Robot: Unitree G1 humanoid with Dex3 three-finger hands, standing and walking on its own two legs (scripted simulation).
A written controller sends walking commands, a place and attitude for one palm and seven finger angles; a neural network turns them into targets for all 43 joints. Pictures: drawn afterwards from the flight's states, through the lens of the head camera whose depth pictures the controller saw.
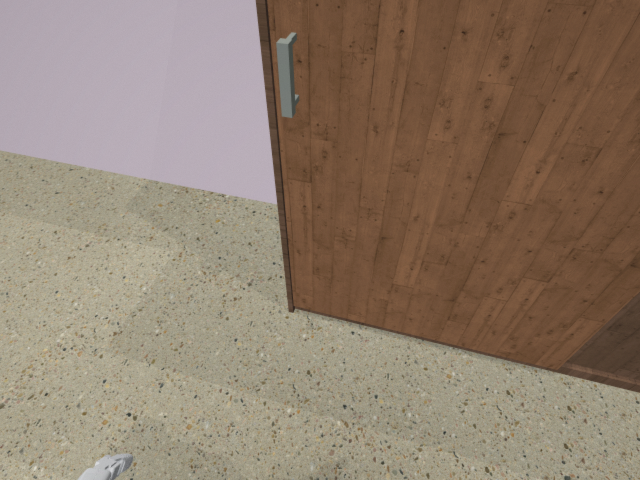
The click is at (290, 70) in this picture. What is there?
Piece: wardrobe's sliding door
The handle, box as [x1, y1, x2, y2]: [276, 32, 298, 117]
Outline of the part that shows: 292,32 285,39 280,38 276,42 282,116 292,117 294,114 294,106 298,101 298,95 294,93 292,64 292,44 296,39 296,33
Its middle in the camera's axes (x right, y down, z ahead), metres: -0.06 -0.31 +0.74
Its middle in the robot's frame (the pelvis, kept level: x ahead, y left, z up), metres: +0.77 +0.10 +0.15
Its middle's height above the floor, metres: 0.92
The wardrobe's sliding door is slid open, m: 0.00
